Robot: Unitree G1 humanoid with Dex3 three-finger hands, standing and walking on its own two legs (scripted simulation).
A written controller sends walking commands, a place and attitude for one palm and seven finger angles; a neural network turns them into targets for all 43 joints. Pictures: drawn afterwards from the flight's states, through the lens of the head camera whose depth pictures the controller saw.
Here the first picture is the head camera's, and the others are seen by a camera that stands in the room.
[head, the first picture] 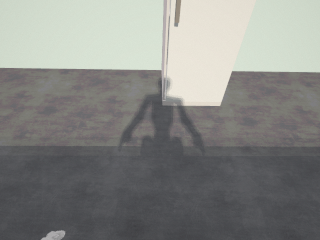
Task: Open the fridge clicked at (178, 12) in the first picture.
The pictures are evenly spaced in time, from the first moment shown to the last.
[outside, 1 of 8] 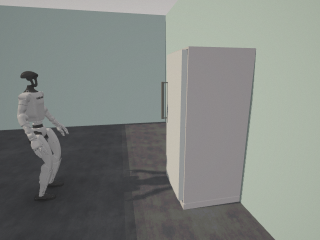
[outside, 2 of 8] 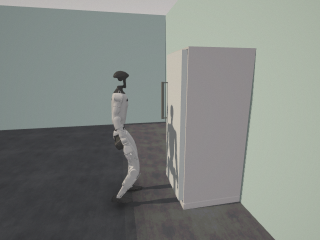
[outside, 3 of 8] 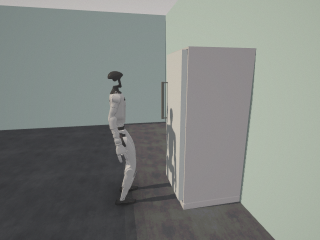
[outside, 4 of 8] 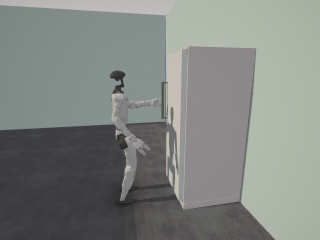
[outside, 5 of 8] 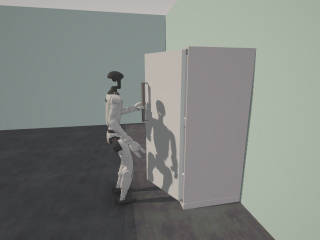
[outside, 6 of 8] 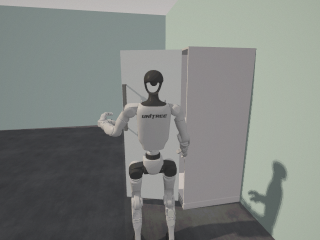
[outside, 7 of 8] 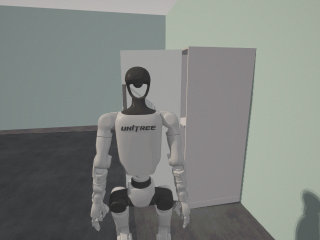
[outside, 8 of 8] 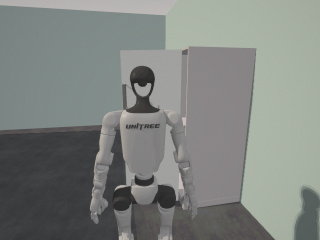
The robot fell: no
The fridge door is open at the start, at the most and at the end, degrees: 0 80 71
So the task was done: yes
